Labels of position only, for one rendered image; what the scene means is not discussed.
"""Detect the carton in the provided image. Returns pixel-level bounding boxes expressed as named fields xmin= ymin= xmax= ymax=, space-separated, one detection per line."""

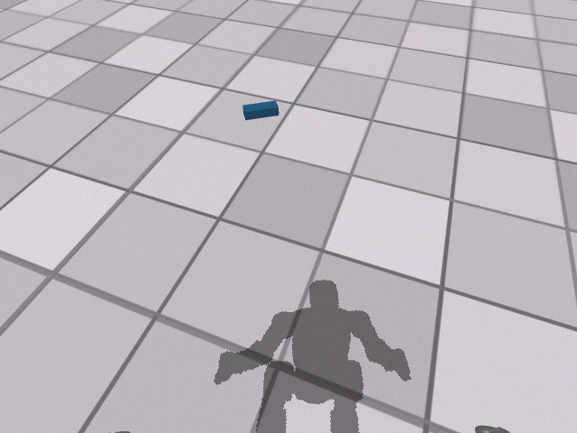
xmin=243 ymin=101 xmax=279 ymax=120

